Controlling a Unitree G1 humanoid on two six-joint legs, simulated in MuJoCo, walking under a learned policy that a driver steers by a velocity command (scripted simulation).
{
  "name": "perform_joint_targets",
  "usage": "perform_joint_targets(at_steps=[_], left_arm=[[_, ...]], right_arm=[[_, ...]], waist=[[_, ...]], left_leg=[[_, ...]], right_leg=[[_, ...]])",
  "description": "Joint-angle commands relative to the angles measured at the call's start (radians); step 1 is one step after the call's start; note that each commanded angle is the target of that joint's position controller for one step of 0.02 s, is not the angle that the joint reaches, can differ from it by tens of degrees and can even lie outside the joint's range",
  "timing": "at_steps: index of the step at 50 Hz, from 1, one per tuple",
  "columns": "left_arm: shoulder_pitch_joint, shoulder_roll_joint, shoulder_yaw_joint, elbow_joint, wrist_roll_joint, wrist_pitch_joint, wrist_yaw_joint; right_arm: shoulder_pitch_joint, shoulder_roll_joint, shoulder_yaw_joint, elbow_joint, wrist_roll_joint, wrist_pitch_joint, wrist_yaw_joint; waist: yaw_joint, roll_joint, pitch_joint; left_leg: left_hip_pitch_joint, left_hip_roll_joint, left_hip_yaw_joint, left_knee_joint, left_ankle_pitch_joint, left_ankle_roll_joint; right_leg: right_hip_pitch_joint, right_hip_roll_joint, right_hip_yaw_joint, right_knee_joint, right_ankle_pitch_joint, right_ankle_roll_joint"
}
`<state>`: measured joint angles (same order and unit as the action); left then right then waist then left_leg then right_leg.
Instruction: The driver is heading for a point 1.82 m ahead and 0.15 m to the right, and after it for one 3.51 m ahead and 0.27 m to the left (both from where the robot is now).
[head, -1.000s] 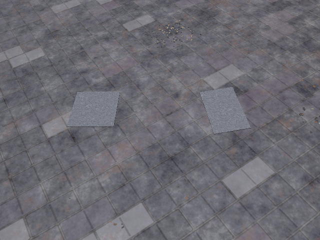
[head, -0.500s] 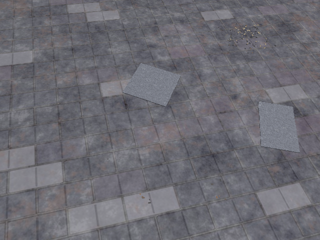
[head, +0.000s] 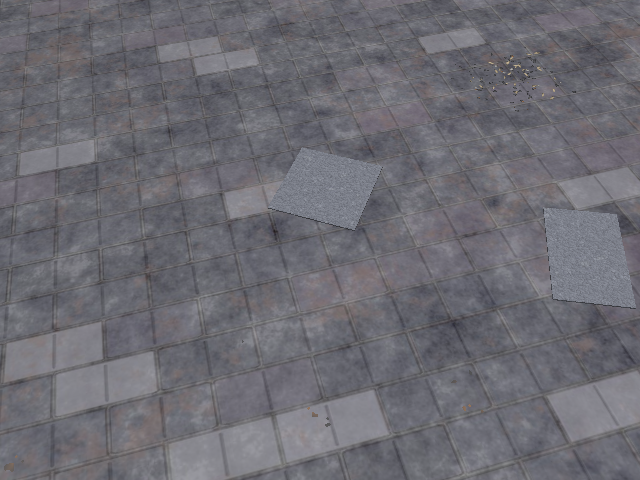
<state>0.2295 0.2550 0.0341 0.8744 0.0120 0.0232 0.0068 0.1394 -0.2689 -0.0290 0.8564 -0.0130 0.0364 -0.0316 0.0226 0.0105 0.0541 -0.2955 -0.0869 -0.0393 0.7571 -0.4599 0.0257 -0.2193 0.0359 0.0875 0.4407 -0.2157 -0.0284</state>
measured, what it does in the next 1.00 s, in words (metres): walks ahead: left foot, then right foot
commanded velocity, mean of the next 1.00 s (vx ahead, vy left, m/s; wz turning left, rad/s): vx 0.35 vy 0.00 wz -0.12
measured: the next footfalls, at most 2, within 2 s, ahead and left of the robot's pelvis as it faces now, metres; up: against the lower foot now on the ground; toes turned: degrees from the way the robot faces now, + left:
left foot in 0.18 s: +0.03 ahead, +0.11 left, +0.00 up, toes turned -10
right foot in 0.66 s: +0.26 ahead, -0.17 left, +0.00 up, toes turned -18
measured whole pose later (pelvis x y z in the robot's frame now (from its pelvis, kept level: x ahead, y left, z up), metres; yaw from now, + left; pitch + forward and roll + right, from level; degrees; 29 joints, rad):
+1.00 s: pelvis +0.32 -0.11 +0.00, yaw -5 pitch +0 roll -1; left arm 0.39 0.22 0.04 0.95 0.02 -0.10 0.01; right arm 0.18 -0.25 -0.06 0.87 -0.03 -0.01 0.06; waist 0.02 0.04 0.04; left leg -0.69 0.09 0.02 0.94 -0.05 0.06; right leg 0.02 0.04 -0.23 0.24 -0.27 -0.06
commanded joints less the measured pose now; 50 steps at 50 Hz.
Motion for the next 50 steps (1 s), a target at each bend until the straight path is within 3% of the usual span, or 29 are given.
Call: perform_joint_targets(at_steps=[1, 3, 4, 6, 8, 9, 10, 11, 12, 13, 15, 19, 23, 28, 30, 31, 32, 33, 34, 35, 36, 37, 39, 42, 45, 48, 50], left_arm=[[-0.018, 0.198, 0.061, -0.049, -0.004, 0.002, 0.010], [-0.006, 0.191, 0.067, -0.050, -0.003, 0.012, 0.008], [0.009, 0.192, 0.073, -0.046, -0.003, 0.016, 0.005], [-0.012, 0.203, 0.085, -0.052, 0.004, 0.028, -0.005], [-0.109, 0.200, 0.091, -0.086, 0.002, 0.037, -0.013], [-0.129, 0.163, 0.085, -0.109, 0.000, 0.031, -0.010], [-0.111, 0.058, 0.057, -0.146, -0.014, 0.017, -0.011], [-0.155, 0.114, 0.062, -0.155, 0.013, 0.005, -0.007], [-0.146, 0.159, 0.073, -0.146, 0.018, -0.002, -0.016], [-0.093, 0.163, 0.078, -0.118, 0.017, -0.007, -0.032], [-0.045, 0.148, 0.075, -0.087, 0.031, -0.008, -0.055], [-0.132, 0.105, 0.057, -0.122, 0.029, -0.010, -0.077], [-0.214, 0.087, 0.043, -0.147, 0.034, -0.018, -0.078], [-0.354, 0.043, 0.008, -0.206, 0.036, -0.038, -0.082], [-0.288, 0.053, 0.009, -0.192, 0.029, -0.047, -0.068], [-0.178, 0.072, 0.019, -0.158, 0.025, -0.055, -0.055], [0.003, 0.101, 0.032, -0.099, 0.029, -0.069, -0.040], [0.182, 0.179, 0.056, -0.056, 0.050, -0.080, -0.020], [0.244, 0.280, 0.076, -0.049, 0.063, -0.082, -0.007], [0.228, 0.251, 0.075, -0.048, 0.028, -0.075, -0.008], [0.109, 0.186, 0.055, -0.051, 0.021, -0.076, -0.009], [0.036, 0.113, 0.038, -0.061, 0.018, -0.085, -0.014], [0.000, 0.052, 0.021, -0.052, 0.013, -0.103, -0.010], [0.045, 0.054, 0.022, -0.024, 0.006, -0.132, -0.006], [0.095, 0.047, 0.021, -0.003, 0.006, -0.139, -0.001], [0.125, 0.040, 0.016, 0.014, 0.009, -0.138, 0.004], [0.143, 0.057, 0.017, 0.024, 0.008, -0.137, 0.008]], right_arm=[[0.007, -0.085, -0.025, -0.058, 0.002, -0.010, 0.003], [-0.004, -0.076, -0.022, -0.067, 0.004, -0.013, 0.001], [-0.002, -0.074, -0.019, -0.075, 0.002, -0.017, 0.003], [0.006, -0.077, -0.016, -0.090, 0.001, -0.026, 0.009], [0.132, -0.074, -0.018, -0.059, 0.003, -0.036, 0.003], [0.211, -0.131, -0.032, -0.037, -0.003, -0.043, -0.012], [0.261, -0.253, -0.056, -0.045, -0.016, -0.049, -0.020], [0.183, -0.301, -0.070, -0.055, -0.040, -0.055, -0.016], [0.123, -0.228, -0.053, -0.068, -0.038, -0.064, -0.014], [0.070, -0.173, -0.039, -0.079, -0.022, -0.073, -0.011], [0.079, -0.141, -0.029, -0.084, -0.012, -0.094, -0.009], [0.248, -0.118, -0.029, -0.024, -0.016, -0.122, 0.015], [0.316, -0.111, -0.026, 0.021, -0.016, -0.129, 0.027], [0.382, -0.110, -0.018, 0.088, -0.007, -0.126, 0.028], [0.372, -0.132, -0.021, 0.107, -0.005, -0.121, 0.027], [0.357, -0.147, -0.023, 0.112, -0.002, -0.119, 0.027], [0.330, -0.152, -0.023, 0.110, 0.010, -0.118, 0.028], [0.307, -0.119, -0.012, 0.079, 0.019, -0.121, 0.034], [0.395, 0.033, 0.019, 0.038, 0.037, -0.118, 0.043], [0.347, -0.104, -0.022, 0.064, 0.018, -0.109, 0.029], [0.296, -0.092, -0.029, 0.046, 0.018, -0.108, 0.031], [0.285, -0.058, -0.022, 0.053, 0.017, -0.109, 0.035], [0.310, -0.030, -0.025, 0.078, -0.009, -0.084, 0.046], [0.271, -0.004, -0.032, 0.060, -0.013, -0.058, 0.066], [0.164, 0.005, -0.033, 0.018, -0.018, -0.049, 0.079], [0.040, 0.018, -0.023, -0.031, -0.017, -0.054, 0.093], [-0.045, 0.029, -0.012, -0.063, -0.019, -0.058, 0.101]], waist=[[-0.023, -0.136, -0.052], [-0.004, -0.147, -0.075], [0.004, -0.150, -0.107], [-0.003, -0.172, -0.106], [-0.095, -0.156, -0.073], [-0.129, -0.051, -0.051], [-0.129, 0.233, -0.104], [-0.101, 0.172, 0.008], [-0.048, 0.074, 0.055], [-0.007, 0.065, 0.061], [-0.009, 0.104, 0.039], [-0.072, 0.077, 0.048], [-0.097, 0.092, 0.076], [-0.114, 0.125, 0.082], [-0.064, 0.138, 0.052], [-0.005, 0.128, -0.009], [0.084, 0.097, -0.109], [0.153, 0.030, -0.231], [0.096, -0.222, -0.385], [0.120, -0.083, -0.347], [0.051, -0.077, -0.175], [0.022, -0.075, -0.084], [-0.027, -0.107, -0.023], [-0.051, -0.092, -0.003], [-0.044, -0.093, 0.025], [-0.031, -0.081, 0.054], [-0.013, -0.077, 0.065]], left_leg=[[-0.128, 0.028, -0.011, 0.101, -0.024, -0.037], [-0.126, 0.022, 0.006, 0.045, -0.012, -0.053], [-0.098, 0.023, 0.011, 0.000, -0.015, -0.053], [-0.001, 0.010, 0.026, -0.115, -0.026, -0.040], [0.242, -0.002, 0.047, -0.374, 0.104, -0.007], [0.394, 0.077, -0.044, -0.482, 0.038, 0.018], [0.468, 0.400, -0.440, -0.633, -0.312, 0.086], [0.280, 0.496, -0.599, -0.703, -0.376, 0.152], [0.208, 0.456, -0.532, -0.688, -0.346, 0.158], [0.207, 0.394, -0.420, -0.681, -0.255, 0.134], [0.248, 0.319, -0.241, -0.675, -0.059, 0.115], [0.343, 0.312, -0.120, -0.647, 0.174, 0.123], [0.382, 0.321, -0.054, -0.636, 0.360, 0.138], [0.352, 0.323, 0.005, -0.589, 0.654, 0.150], [0.332, 0.333, 0.005, -0.496, 0.938, 0.144], [0.324, 0.325, 0.012, -0.378, 1.108, 0.132], [0.251, 0.289, 0.047, -0.193, 1.106, 0.106], [0.042, 0.239, 0.067, 0.061, 0.786, 0.084], [-0.286, 0.082, 0.091, 0.407, -0.053, 0.048], [-0.310, 0.081, -0.050, 0.514, -0.023, 0.066], [-0.330, 0.132, -0.052, 0.506, 0.075, 0.076], [-0.305, 0.165, -0.031, 0.456, 0.140, 0.074], [-0.235, 0.188, -0.018, 0.408, 0.187, 0.059], [-0.274, 0.186, -0.001, 0.403, 0.231, 0.047], [-0.388, 0.197, 0.018, 0.371, 0.324, 0.035], [-0.413, 0.185, 0.054, 0.210, 0.429, 0.027], [-0.370, 0.169, 0.103, 0.064, 0.477, 0.032]], right_leg=[[0.097, -0.216, 0.272, -0.131, 0.340, -0.185], [0.115, -0.197, 0.277, -0.115, 0.330, -0.181], [0.112, -0.188, 0.290, -0.126, 0.192, -0.181], [0.023, -0.161, 0.334, -0.161, -0.157, -0.177], [-0.179, -0.094, 0.326, -0.131, -0.358, -0.124], [-0.355, -0.021, 0.263, -0.017, -0.440, -0.062], [-0.490, 0.112, 0.068, 0.313, -0.454, -0.015], [-0.555, 0.071, 0.060, 0.451, -0.298, -0.009], [-0.512, 0.014, 0.096, 0.516, -0.197, -0.020], [-0.492, -0.002, 0.070, 0.549, -0.132, -0.010], [-0.492, -0.018, 0.013, 0.639, -0.061, 0.012], [-0.585, -0.032, 0.011, 0.644, 0.015, 0.023], [-0.600, -0.019, -0.005, 0.484, 0.042, 0.027], [-0.420, -0.037, -0.188, 0.215, 0.013, -0.014], [-0.256, 0.005, -0.209, 0.149, -0.028, -0.055], [-0.117, 0.035, -0.206, 0.106, -0.018, -0.075], [0.120, 0.038, -0.190, 0.033, 0.067, -0.099], [0.403, -0.144, -0.008, 0.000, -0.047, -0.132], [0.663, -0.491, 0.471, -0.071, -0.119, -0.218], [0.514, -0.478, 0.545, -0.146, -0.144, -0.224], [0.363, -0.426, 0.363, -0.175, -0.138, -0.192], [0.235, -0.376, 0.240, -0.224, -0.061, -0.163], [0.107, -0.298, 0.071, -0.270, 0.053, -0.112], [0.092, -0.285, -0.042, -0.297, 0.205, -0.108], [0.119, -0.277, -0.132, -0.310, 0.284, -0.107], [0.125, -0.252, -0.219, -0.303, 0.374, -0.101], [0.135, -0.251, -0.263, -0.298, 0.435, -0.093]])
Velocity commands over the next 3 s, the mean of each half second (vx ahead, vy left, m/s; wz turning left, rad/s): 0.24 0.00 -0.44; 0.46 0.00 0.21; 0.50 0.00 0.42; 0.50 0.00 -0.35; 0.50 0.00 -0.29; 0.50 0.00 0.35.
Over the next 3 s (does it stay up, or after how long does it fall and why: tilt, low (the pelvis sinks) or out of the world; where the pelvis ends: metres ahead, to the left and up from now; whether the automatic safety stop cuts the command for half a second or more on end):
stays up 1.39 -0.20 0.00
